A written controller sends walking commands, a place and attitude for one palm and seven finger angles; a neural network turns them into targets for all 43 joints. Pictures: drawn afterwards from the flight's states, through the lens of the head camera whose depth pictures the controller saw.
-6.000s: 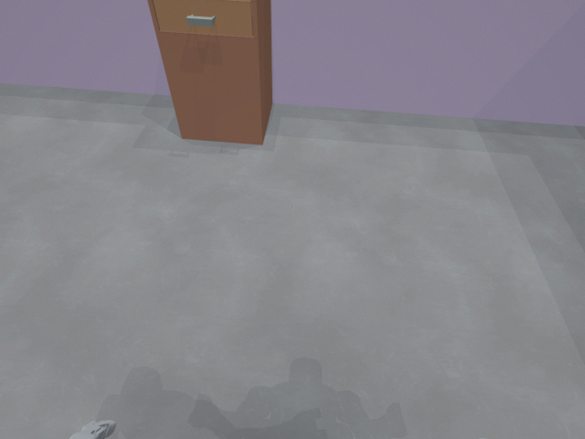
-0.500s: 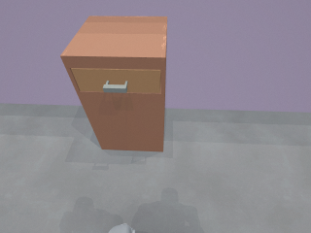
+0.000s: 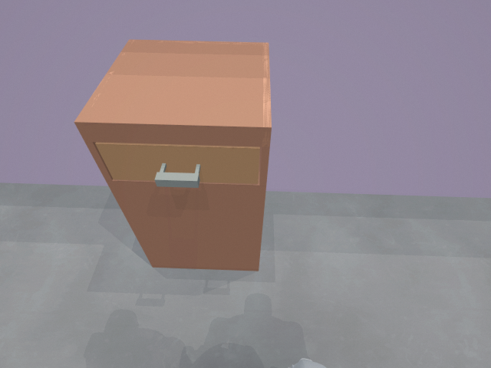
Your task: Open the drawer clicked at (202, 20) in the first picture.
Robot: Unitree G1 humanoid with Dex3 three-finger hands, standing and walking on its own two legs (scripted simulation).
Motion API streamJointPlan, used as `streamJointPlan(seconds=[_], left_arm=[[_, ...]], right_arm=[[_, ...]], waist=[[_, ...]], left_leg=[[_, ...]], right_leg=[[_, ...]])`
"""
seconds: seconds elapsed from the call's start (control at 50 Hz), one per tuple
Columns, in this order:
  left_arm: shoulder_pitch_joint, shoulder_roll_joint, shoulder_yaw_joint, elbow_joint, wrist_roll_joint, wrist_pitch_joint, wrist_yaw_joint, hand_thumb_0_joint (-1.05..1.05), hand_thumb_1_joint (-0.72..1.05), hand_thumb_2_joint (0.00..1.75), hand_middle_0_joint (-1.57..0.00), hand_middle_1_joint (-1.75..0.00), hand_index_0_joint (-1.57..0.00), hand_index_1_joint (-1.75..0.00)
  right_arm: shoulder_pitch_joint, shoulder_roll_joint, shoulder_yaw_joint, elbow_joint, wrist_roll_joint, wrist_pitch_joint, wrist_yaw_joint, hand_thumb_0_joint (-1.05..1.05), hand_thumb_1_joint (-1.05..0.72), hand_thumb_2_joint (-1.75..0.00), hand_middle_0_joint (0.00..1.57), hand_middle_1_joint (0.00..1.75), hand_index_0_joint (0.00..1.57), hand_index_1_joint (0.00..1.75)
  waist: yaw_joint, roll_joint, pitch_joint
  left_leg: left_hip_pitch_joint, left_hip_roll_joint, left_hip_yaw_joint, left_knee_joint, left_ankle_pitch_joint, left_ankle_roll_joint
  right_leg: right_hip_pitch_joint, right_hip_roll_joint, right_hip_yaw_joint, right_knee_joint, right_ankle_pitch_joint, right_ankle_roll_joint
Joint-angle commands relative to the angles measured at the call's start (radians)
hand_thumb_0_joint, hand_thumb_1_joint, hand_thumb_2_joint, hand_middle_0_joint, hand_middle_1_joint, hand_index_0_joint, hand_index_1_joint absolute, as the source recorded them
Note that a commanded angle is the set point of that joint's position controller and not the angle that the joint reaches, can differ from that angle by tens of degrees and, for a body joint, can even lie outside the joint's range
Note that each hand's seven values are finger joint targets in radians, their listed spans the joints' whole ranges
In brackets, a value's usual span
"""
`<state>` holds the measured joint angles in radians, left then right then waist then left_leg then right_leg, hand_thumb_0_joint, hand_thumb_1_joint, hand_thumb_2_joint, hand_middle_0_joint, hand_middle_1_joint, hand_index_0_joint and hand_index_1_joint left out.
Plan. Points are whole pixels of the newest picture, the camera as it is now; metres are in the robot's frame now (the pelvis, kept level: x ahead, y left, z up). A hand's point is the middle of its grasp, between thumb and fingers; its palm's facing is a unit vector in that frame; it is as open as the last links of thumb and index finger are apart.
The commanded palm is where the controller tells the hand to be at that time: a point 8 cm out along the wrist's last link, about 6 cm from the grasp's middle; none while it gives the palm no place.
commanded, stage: come to a stop and stand still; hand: left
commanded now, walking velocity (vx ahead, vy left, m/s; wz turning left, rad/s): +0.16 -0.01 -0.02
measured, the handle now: (179, 173) +0.59 +0.21 -0.11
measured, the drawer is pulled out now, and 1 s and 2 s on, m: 0.00 0.00 0.00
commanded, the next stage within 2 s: look again from close up in 1.38 s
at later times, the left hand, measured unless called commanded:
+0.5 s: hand out of the picture +0.13 +0.18 -0.17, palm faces +0.06 -0.97 -0.25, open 7.3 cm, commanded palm none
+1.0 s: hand out of the picture +0.03 +0.18 -0.17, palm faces +0.03 -0.98 -0.21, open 7.3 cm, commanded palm none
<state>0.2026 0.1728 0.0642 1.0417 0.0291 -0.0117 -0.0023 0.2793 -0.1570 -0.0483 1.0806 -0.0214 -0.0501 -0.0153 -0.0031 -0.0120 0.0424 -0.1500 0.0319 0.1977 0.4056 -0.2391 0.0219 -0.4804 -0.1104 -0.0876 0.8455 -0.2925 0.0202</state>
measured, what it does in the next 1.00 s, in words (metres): steps on the spot: right foot, then left foot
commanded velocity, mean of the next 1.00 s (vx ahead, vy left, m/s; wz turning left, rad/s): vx -0.08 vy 0.04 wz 0.00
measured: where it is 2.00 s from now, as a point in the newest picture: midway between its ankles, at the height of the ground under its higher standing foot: outside the picture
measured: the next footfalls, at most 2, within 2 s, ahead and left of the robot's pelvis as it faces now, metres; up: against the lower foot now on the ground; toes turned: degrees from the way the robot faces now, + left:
right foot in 0.10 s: +0.15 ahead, -0.13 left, +0.00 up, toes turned -8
left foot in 0.54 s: +0.09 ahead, +0.11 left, +0.00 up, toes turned +2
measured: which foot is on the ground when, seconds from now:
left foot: down 0.00-0.12, up 0.14-0.52, down 0.54-1.00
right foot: up 0.00-0.08, down 0.10-0.56, up 0.58-0.84, down 0.86-1.00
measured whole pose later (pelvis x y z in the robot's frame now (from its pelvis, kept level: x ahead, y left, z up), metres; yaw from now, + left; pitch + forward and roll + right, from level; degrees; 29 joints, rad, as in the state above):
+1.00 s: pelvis +0.04 +0.01 +0.00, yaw +0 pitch -1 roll +1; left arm 0.28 0.14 0.00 1.14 0.01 0.00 0.03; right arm 0.21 -0.18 -0.02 1.11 0.00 0.01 -0.03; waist 0.00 0.02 0.03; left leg -0.18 0.01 0.10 0.41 -0.21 0.01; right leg -0.14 -0.02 -0.04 0.45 -0.30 -0.01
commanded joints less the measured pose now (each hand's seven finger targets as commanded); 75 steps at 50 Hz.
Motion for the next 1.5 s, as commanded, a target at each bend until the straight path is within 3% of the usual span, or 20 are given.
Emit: streamJointPlan(seconds=[0.0, 0.06, 0.1, 0.12, 0.18, 0.32, 0.42, 0.48, 0.5, 0.54, 0.56, 0.62, 0.74, 0.8, 0.84, 0.9, 1.1, 1.44, 1.46, 1.48], left_arm=[[0.034, 0.006, -0.006, -0.044, 0.000, -0.007, -0.008, 0.00, 0.90, 0.90, -0.20, -0.30, -0.20, -0.30], [0.124, 0.054, -0.002, -0.010, 0.002, -0.026, 0.001, 0.00, 0.90, 0.90, -0.20, -0.30, -0.20, -0.30], [0.171, 0.172, 0.005, 0.001, -0.008, -0.035, 0.022, 0.00, 0.90, 0.90, -0.20, -0.30, -0.20, -0.30], [0.141, 0.185, 0.007, -0.004, -0.016, -0.037, 0.027, 0.00, 0.90, 0.90, -0.20, -0.30, -0.20, -0.30], [0.043, 0.148, 0.004, -0.022, -0.011, -0.014, 0.054, 0.00, 0.90, 0.90, -0.20, -0.30, -0.20, -0.30], [-0.040, 0.171, 0.029, -0.088, -0.001, 0.017, 0.058, 0.00, 0.90, 0.90, -0.20, -0.30, -0.20, -0.30], [-0.042, 0.189, 0.032, -0.096, 0.006, 0.025, 0.049, 0.00, 0.90, 0.90, -0.20, -0.30, -0.20, -0.30], [-0.043, 0.183, 0.027, -0.082, -0.002, 0.033, 0.043, 0.00, 0.90, 0.90, -0.20, -0.30, -0.20, -0.30], [-0.034, 0.160, 0.021, -0.086, -0.009, 0.037, 0.041, 0.00, 0.90, 0.90, -0.20, -0.30, -0.20, -0.30], [-0.020, 0.083, 0.001, -0.105, -0.015, 0.045, 0.032, 0.00, 0.90, 0.90, -0.20, -0.30, -0.20, -0.30], [-0.045, 0.091, 0.002, -0.097, -0.010, 0.059, 0.035, 0.00, 0.90, 0.90, -0.20, -0.30, -0.20, -0.30], [0.032, 0.100, 0.004, -0.045, -0.007, 0.054, 0.025, 0.00, 0.90, 0.90, -0.20, -0.30, -0.20, -0.30], [0.032, 0.066, -0.031, -0.016, -0.015, 0.034, 0.029, 0.00, 0.90, 0.90, -0.20, -0.30, -0.20, -0.30], [0.108, 0.078, -0.036, 0.032, -0.018, 0.014, 0.035, 0.00, 0.90, 0.90, -0.20, -0.30, -0.20, -0.30], [0.103, 0.113, -0.040, 0.047, -0.018, 0.002, 0.041, 0.00, 0.90, 0.90, -0.20, -0.30, -0.20, -0.30], [0.098, 0.088, -0.044, 0.061, -0.018, -0.005, 0.043, 0.00, 0.90, 0.90, -0.20, -0.30, -0.20, -0.30], [0.114, 0.067, -0.050, 0.075, -0.025, 0.006, 0.043, 0.00, 0.90, 0.90, -0.20, -0.30, -0.20, -0.30], [0.162, 0.025, -0.049, 0.085, -0.027, -0.003, 0.045, 0.00, 0.90, 0.90, -0.20, -0.30, -0.20, -0.30], [0.241, 0.066, -0.054, 0.096, -0.005, -0.039, 0.080, 0.00, 0.90, 0.90, -0.20, -0.30, -0.20, -0.30], [0.221, 0.103, -0.050, 0.084, -0.008, -0.053, 0.077, 0.00, 0.90, 0.90, -0.20, -0.30, -0.20, -0.30]], right_arm=[[0.050, -0.137, -0.027, -0.029, -0.008, 0.001, -0.001, 0.00, -0.90, -0.90, 0.20, 0.30, 0.20, 0.30], [0.053, -0.096, -0.012, -0.016, 0.000, 0.008, -0.001, 0.00, -0.90, -0.90, 0.20, 0.30, 0.20, 0.30], [0.107, -0.020, 0.013, -0.025, 0.014, 0.015, -0.002, 0.00, -0.90, -0.90, 0.20, 0.30, 0.20, 0.30], [0.109, -0.044, 0.011, -0.016, 0.016, 0.035, -0.009, 0.00, -0.90, -0.90, 0.20, 0.30, 0.20, 0.30], [0.082, -0.046, 0.003, 0.000, 0.026, 0.064, -0.019, 0.00, -0.90, -0.90, 0.20, 0.30, 0.20, 0.30], [0.017, -0.064, -0.022, -0.066, 0.011, 0.110, -0.001, 0.00, -0.90, -0.90, 0.20, 0.30, 0.20, 0.30], [-0.001, -0.066, -0.016, -0.105, 0.012, 0.094, 0.002, 0.00, -0.90, -0.90, 0.20, 0.30, 0.20, 0.30], [0.038, -0.075, -0.009, -0.094, 0.009, 0.079, 0.002, 0.00, -0.90, -0.90, 0.20, 0.30, 0.20, 0.30], [0.054, -0.102, -0.010, -0.091, 0.006, 0.070, 0.002, 0.00, -0.90, -0.90, 0.20, 0.30, 0.20, 0.30], [-0.024, -0.215, -0.017, -0.140, -0.008, 0.067, 0.002, 0.00, -0.90, -0.90, 0.20, 0.30, 0.20, 0.30], [-0.072, -0.204, -0.016, -0.143, -0.009, 0.064, -0.009, 0.00, -0.90, -0.90, 0.20, 0.30, 0.20, 0.30], [-0.136, -0.165, 0.003, -0.141, -0.004, 0.060, -0.022, 0.00, -0.90, -0.90, 0.20, 0.30, 0.20, 0.30], [-0.038, -0.161, -0.001, -0.073, 0.006, 0.049, -0.022, 0.00, -0.90, -0.90, 0.20, 0.30, 0.20, 0.30], [-0.019, -0.140, 0.004, -0.046, 0.018, 0.042, -0.020, 0.00, -0.90, -0.90, 0.20, 0.30, 0.20, 0.30], [-0.018, -0.097, 0.013, -0.042, 0.026, 0.037, -0.014, 0.00, -0.90, -0.90, 0.20, 0.30, 0.20, 0.30], [-0.017, -0.094, 0.017, -0.015, 0.016, 0.045, -0.013, 0.00, -0.90, -0.90, 0.20, 0.30, 0.20, 0.30], [0.035, -0.069, 0.040, 0.049, 0.011, 0.054, -0.015, 0.00, -0.90, -0.90, 0.20, 0.30, 0.20, 0.30], [0.110, -0.033, 0.041, 0.073, 0.010, 0.046, -0.024, 0.00, -0.90, -0.90, 0.20, 0.30, 0.20, 0.30], [-0.031, -0.063, 0.040, -0.007, 0.017, 0.022, -0.009, 0.00, -0.90, -0.90, 0.20, 0.30, 0.20, 0.30], [0.005, -0.034, 0.048, -0.051, 0.019, 0.034, -0.001, 0.00, -0.90, -0.90, 0.20, 0.30, 0.20, 0.30]], waist=[[0.001, 0.106, 0.033], [0.050, 0.023, 0.006], [0.036, -0.206, -0.065], [0.036, -0.240, -0.110], [0.020, -0.113, -0.093], [0.014, -0.103, -0.107], [0.014, -0.165, -0.144], [-0.012, -0.153, -0.140], [-0.019, -0.071, -0.132], [0.005, 0.262, -0.042], [-0.005, 0.286, -0.010], [0.041, 0.192, -0.012], [-0.006, 0.147, -0.076], [0.015, 0.080, -0.105], [-0.011, 0.004, -0.070], [-0.013, -0.130, -0.063], [-0.003, 0.008, 0.071], [-0.002, 0.003, 0.047], [0.053, -0.047, 0.087], [-0.012, -0.099, 0.031]], left_leg=[[-0.078, 0.260, -0.175, -0.153, 0.061, 0.130], [-0.127, 0.160, -0.099, 0.051, 0.048, 0.042], [-0.243, 0.029, -0.046, 0.279, -0.289, -0.038], [-0.175, 0.041, -0.106, 0.365, -0.363, -0.045], [-0.215, 0.042, -0.177, 0.494, -0.327, -0.048], [-0.253, 0.003, -0.195, 0.594, -0.227, -0.075], [-0.188, -0.002, -0.161, 0.373, -0.193, -0.067], [-0.026, -0.006, -0.126, 0.080, 0.001, -0.059], [0.036, 0.034, -0.152, -0.004, 0.065, -0.046], [-0.130, 0.304, -0.434, -0.168, 0.193, 0.088], [-0.198, 0.300, -0.463, -0.236, 0.113, 0.113], [-0.114, 0.217, -0.324, -0.170, 0.181, 0.121], [0.108, 0.213, -0.296, -0.109, 0.416, 0.136], [0.082, 0.156, -0.264, -0.019, 0.434, 0.072], [0.012, 0.086, -0.216, -0.025, 0.232, 0.004], [0.051, 0.073, -0.191, -0.019, 0.208, -0.008], [-0.014, 0.065, -0.199, -0.077, 0.042, -0.013], [-0.016, 0.074, -0.199, -0.051, 0.109, -0.014], [-0.162, 0.061, -0.163, 0.203, 0.056, -0.045], [-0.148, 0.046, -0.161, 0.191, -0.030, -0.038]], right_leg=[[0.132, 0.026, -0.028, -0.172, 0.024, -0.003], [0.348, 0.030, -0.012, -0.392, 0.169, -0.015], [0.455, -0.275, 0.298, -0.504, 0.541, -0.141], [0.396, -0.291, 0.312, -0.528, 0.699, -0.185], [0.390, -0.280, 0.223, -0.453, 0.922, -0.238], [0.313, -0.248, 0.132, -0.483, 0.734, -0.217], [0.343, -0.210, 0.129, -0.471, 0.565, -0.200], [0.267, -0.162, 0.116, -0.417, 0.368, -0.132], [0.209, -0.115, 0.094, -0.359, 0.256, -0.095], [0.125, 0.051, -0.008, -0.153, -0.153, -0.012], [0.125, 0.063, 0.064, -0.024, -0.219, -0.009], [0.083, 0.069, 0.112, 0.110, -0.146, -0.016], [0.146, 0.053, 0.061, -0.196, -0.148, 0.010], [0.313, 0.042, 0.073, -0.500, 0.118, 0.003], [0.339, -0.052, 0.157, -0.498, 0.314, -0.040], [0.297, -0.035, 0.154, -0.484, 0.352, -0.051], [0.227, -0.003, 0.161, -0.571, 0.009, -0.052], [0.250, 0.007, 0.145, -0.553, 0.085, -0.060], [0.264, -0.070, 0.230, -0.536, 0.589, -0.005], [0.323, -0.126, 0.217, -0.503, 0.801, -0.029]])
